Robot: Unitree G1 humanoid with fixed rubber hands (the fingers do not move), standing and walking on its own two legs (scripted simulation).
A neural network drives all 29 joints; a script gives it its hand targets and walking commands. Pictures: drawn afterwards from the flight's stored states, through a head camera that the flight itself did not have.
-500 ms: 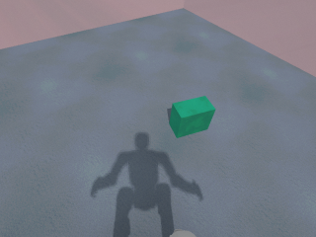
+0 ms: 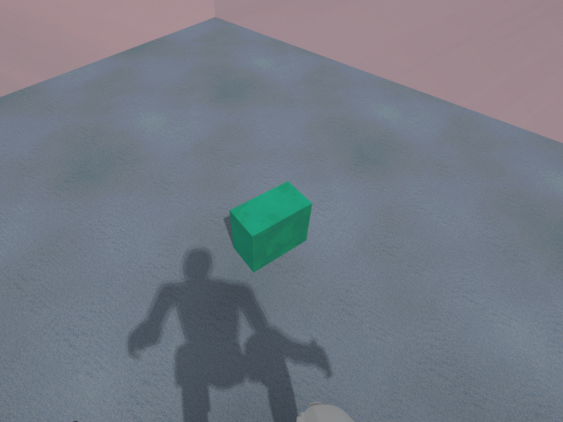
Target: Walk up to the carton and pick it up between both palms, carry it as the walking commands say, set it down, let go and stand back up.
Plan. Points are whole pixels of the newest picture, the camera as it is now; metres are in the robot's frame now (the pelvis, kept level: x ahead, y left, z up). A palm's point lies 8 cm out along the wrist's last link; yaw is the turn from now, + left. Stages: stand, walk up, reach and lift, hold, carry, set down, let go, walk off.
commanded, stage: walk up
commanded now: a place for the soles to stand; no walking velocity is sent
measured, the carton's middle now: (270, 226) +0.95 -0.05 -0.62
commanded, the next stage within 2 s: none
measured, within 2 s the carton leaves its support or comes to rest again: neither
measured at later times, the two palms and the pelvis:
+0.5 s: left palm (42, 412) +0.20 +0.33 -0.11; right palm (472, 367) +0.21 -0.31 -0.07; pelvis +0.14 +0.01 +0.00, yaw -5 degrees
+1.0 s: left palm (73, 324) +0.33 +0.33 -0.10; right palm (451, 311) +0.31 -0.32 -0.08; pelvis +0.27 +0.00 +0.00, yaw -4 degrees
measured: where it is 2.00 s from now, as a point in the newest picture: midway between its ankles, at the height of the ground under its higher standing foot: (276, 371)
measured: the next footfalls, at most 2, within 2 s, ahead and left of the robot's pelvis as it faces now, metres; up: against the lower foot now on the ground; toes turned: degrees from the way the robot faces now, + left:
right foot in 0.04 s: +0.14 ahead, -0.12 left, +0.00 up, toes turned -3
left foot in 0.36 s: +0.27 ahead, +0.13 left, +0.00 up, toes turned +2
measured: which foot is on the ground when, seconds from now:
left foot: down 0.00-0.06, up 0.08-0.34, down 0.36-0.68, up 0.70-0.94, down 0.96-1.00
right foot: up 0.00-0.02, down 0.04-0.38, up 0.40-0.64, down 0.66-0.96, up 0.98-1.00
